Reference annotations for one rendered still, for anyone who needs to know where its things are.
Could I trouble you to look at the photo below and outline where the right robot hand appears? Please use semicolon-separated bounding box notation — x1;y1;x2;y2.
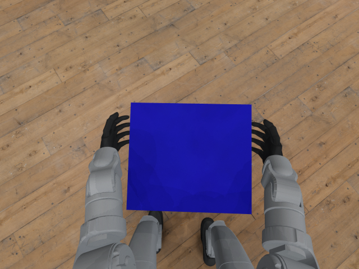
252;119;283;164

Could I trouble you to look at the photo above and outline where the robot left shin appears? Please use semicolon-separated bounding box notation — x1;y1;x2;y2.
140;215;158;223

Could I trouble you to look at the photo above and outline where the robot right thigh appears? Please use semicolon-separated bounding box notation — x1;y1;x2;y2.
205;226;254;269

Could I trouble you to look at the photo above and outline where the left robot forearm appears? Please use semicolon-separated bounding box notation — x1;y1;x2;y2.
72;147;127;269

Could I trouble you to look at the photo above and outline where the right robot forearm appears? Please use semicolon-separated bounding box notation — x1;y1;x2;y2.
261;155;320;269

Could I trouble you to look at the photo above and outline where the carton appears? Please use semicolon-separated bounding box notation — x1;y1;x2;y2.
126;103;252;214

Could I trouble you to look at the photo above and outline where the left robot upper arm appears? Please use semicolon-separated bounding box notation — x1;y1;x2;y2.
73;242;136;269

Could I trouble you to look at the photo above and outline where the left robot hand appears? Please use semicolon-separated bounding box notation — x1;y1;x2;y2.
100;112;130;151

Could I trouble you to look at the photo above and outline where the right robot upper arm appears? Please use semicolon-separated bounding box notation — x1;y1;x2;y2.
256;253;315;269

